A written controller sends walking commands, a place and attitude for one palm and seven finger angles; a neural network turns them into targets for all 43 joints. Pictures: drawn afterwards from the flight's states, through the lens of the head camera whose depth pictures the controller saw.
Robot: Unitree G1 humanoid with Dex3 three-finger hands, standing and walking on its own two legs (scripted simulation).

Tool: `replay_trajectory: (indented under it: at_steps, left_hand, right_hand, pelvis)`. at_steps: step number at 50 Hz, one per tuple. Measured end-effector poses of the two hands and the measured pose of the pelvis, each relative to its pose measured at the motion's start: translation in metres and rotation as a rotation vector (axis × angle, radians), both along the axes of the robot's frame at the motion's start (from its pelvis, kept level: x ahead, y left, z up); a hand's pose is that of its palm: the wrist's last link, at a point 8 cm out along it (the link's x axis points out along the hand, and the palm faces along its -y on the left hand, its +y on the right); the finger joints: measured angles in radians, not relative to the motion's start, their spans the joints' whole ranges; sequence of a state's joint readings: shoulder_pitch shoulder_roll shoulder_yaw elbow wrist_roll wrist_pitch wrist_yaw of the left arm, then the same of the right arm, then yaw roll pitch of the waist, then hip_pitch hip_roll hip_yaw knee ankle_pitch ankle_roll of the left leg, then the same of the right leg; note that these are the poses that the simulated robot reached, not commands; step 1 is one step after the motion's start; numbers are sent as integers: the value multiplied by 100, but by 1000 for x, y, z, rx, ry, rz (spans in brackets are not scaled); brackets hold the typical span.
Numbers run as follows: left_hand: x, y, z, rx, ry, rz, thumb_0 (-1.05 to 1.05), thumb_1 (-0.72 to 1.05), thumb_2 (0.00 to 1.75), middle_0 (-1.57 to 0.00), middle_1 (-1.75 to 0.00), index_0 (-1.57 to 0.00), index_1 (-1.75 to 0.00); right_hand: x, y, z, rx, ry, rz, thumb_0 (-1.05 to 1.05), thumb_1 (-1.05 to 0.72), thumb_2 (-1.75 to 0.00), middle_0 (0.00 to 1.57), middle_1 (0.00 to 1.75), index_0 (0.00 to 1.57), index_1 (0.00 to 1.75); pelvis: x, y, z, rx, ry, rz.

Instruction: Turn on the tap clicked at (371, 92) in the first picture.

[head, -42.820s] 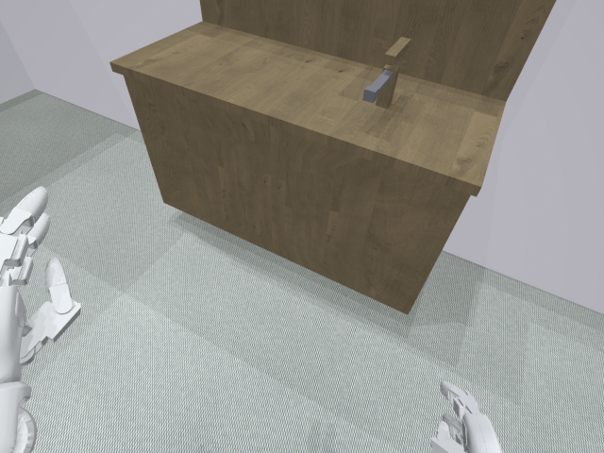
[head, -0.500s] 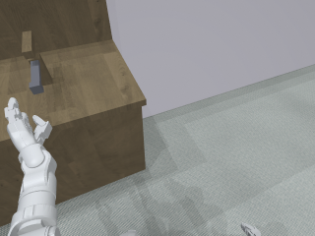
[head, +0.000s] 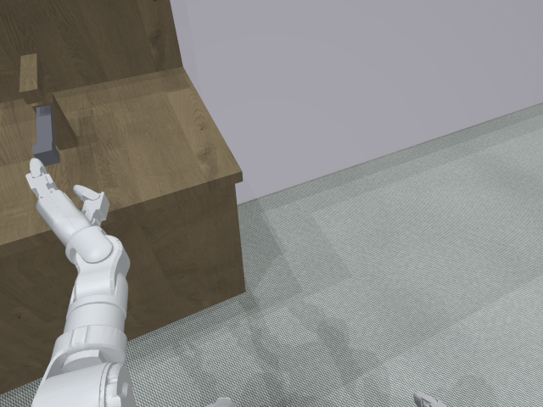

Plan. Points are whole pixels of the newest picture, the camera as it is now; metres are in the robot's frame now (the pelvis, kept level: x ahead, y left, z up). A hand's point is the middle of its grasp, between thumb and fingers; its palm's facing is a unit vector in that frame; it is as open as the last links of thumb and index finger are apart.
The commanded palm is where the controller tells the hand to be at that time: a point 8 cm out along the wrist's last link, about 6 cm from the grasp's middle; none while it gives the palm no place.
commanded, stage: push the lever round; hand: left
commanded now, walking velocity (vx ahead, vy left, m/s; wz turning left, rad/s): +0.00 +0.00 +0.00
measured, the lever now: (46, 154) +0.50 +0.38 +0.09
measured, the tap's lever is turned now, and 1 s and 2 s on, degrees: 0 0 0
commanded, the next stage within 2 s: lift the hand up off the lever in 1.66 s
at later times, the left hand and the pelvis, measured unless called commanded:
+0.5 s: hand (127, 186) +0.43 +0.23 +0.09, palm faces +0.79 -0.60 -0.08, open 7.8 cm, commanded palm +0.37 +0.25 +0.09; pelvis +0.01 +0.00 +0.00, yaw +0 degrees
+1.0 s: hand (147, 172) +0.46 +0.21 +0.08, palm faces +0.85 -0.51 -0.15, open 7.8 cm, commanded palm +0.41 +0.23 +0.09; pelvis +0.00 -0.02 -0.01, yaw +1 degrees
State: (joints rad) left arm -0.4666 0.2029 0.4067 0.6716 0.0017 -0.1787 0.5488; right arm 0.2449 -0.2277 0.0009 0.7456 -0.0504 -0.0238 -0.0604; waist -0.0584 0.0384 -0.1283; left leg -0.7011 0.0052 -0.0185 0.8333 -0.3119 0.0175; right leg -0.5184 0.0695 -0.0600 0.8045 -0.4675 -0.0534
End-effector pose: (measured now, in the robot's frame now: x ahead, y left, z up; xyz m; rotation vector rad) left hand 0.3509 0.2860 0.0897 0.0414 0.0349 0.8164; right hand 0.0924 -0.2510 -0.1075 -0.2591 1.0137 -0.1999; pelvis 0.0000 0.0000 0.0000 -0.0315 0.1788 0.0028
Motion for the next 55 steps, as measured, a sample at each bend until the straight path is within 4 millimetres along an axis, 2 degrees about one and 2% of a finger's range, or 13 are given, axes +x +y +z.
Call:
replay_trajectory:
  at_steps: [9,15,23,34,44,55]
  left_hand:
    - [11,-15,-3,-19,27,56,2,90,90,-15,-15,-15,-15]
    - [15,-18,-4,-11,36,98,2,90,90,-15,-15,-15,-15]
    - [21,-32,4,-4,29,105,2,90,90,-15,-15,-15,-15]
    - [26,-51,3,-9,84,166,2,90,90,-16,-15,-15,-15]
    - [43,-62,7,-10,111,193,1,90,90,-15,-15,-15,-15]
    - [71,-64,4,-15,150,240,2,90,90,-16,-15,-16,-15]
  right_hand:
    - [-9,-3,-4,15,46,-23,1,-91,-89,20,30,20,30]
    - [-11,-5,-5,18,64,-33,1,-91,-89,20,30,20,30]
    - [-10,-5,-8,29,72,-27,1,-91,-89,20,30,20,30]
    - [-14,-4,-14,54,75,-9,1,-91,-89,20,30,20,30]
    - [-35,-8,-24,63,127,-9,1,-91,-89,20,30,20,30]
    - [-67,-15,-28,62,217,-42,1,-91,-89,20,30,20,30]
  pelvis:
    - [9,-1,1,4,12,-6]
    - [11,-3,-1,4,16,-5]
    - [11,-4,-1,3,20,1]
    - [5,-8,-4,5,31,6]
    - [-1,-14,-9,5,60,13]
    - [4,-18,-12,7,110,7]
